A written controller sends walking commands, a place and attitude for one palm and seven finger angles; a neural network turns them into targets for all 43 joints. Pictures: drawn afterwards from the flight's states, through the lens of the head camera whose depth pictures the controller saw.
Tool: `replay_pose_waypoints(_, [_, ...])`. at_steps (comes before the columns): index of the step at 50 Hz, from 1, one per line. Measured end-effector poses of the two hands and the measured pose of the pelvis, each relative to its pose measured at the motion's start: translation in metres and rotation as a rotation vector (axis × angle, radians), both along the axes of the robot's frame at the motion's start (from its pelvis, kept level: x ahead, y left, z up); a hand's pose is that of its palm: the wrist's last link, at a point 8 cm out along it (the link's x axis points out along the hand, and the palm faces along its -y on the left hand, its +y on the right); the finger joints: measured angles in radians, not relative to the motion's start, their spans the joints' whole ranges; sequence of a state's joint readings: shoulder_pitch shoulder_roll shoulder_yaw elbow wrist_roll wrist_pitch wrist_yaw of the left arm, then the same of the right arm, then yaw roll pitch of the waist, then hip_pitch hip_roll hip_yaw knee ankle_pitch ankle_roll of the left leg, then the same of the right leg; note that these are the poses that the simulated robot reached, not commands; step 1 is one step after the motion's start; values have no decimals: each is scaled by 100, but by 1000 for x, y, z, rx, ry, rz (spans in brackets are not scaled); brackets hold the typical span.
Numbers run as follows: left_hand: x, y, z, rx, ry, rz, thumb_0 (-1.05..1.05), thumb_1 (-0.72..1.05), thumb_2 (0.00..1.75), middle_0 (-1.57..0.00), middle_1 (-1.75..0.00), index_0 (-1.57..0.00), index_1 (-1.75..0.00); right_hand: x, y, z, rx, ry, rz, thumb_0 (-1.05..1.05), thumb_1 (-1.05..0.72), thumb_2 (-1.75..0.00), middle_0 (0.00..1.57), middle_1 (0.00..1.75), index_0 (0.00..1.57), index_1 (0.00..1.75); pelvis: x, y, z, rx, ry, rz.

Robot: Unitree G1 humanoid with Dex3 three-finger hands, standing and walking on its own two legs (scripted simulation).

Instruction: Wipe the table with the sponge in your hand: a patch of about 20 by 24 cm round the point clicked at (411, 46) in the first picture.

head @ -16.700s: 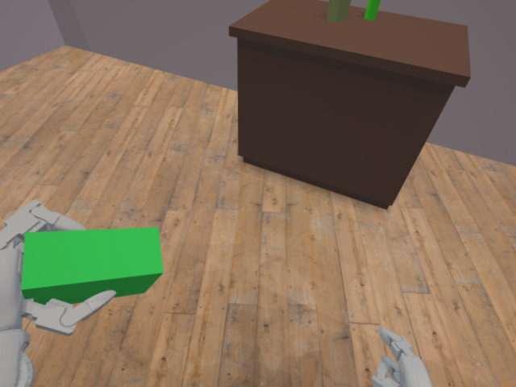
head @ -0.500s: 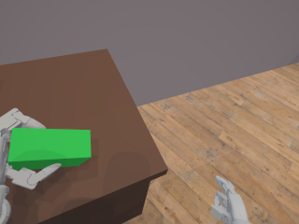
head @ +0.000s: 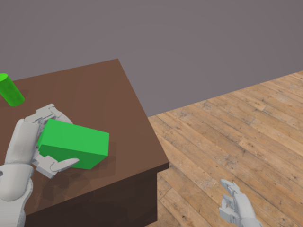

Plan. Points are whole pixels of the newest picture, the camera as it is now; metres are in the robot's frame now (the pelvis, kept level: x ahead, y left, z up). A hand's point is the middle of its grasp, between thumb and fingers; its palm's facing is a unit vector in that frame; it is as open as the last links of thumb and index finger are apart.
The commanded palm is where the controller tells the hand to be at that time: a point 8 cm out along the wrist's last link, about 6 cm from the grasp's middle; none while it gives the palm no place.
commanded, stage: turn the palm down, sponge in hand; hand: left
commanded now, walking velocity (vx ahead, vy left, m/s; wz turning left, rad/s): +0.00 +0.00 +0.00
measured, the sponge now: (81, 148) +0.26 +0.19 +0.11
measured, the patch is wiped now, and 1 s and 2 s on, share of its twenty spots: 0.00 0.00 0.00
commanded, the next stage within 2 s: move the sponge above the wiping area in 1.90 s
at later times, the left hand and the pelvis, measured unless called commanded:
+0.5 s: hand (69, 128) +0.26 +0.20 +0.18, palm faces +0.25 -0.54 -0.81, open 10.0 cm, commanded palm +0.21 +0.25 +0.23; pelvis +0.02 -0.06 +0.00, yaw +0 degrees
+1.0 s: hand (37, 111) +0.27 +0.26 +0.22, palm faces +0.35 -0.25 -0.90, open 10.0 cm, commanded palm +0.22 +0.27 +0.26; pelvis +0.04 -0.02 +0.00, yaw +1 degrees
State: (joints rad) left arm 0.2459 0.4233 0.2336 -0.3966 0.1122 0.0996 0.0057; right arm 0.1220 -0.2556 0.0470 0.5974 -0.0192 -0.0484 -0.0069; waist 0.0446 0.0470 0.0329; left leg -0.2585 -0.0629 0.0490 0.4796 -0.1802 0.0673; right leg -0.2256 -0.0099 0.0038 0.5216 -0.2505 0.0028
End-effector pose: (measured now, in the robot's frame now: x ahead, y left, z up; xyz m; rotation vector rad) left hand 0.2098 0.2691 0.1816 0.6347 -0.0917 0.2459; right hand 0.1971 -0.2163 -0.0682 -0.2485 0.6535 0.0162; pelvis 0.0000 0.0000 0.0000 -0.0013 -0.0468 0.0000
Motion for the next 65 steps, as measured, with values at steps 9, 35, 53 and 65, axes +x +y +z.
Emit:
replay_pose_waypoints(9, [-25, 9, 32, 130, -156, 206, -1, -50, 103, -74, -134, -76, -133, 5, -27, -1, -36, 31, 9, 1, -90, -90, 20, 30, 20, 30, -7, -43, 0, -1, -29, 29])
replay_pose_waypoints(35, [34, -3, 52, 443, 136, 259, -1, -50, 103, -74, -134, -76, -133, 43, -76, -22, -19, 108, -157, 1, -90, -90, 20, 30, 20, 30, 48, -46, -2, 13, 40, -8])
replay_pose_waypoints(53, [23, 22, 80, 572, 121, 377, -1, -50, 103, -74, -134, -76, -133, 87, 11, 4, 65, 19, 0, 1, -90, -90, 20, 30, 20, 30, 35, -18, 5, -6, 35, 14])
replay_pose_waypoints(65, [15, -15, 62, 740, 218, 156, -1, -50, 103, -74, -134, -76, -133, 85, 33, 12, 49, -22, 62, 1, -90, -90, 20, 30, 20, 30, 15, -9, 7, -1, 0, 19])
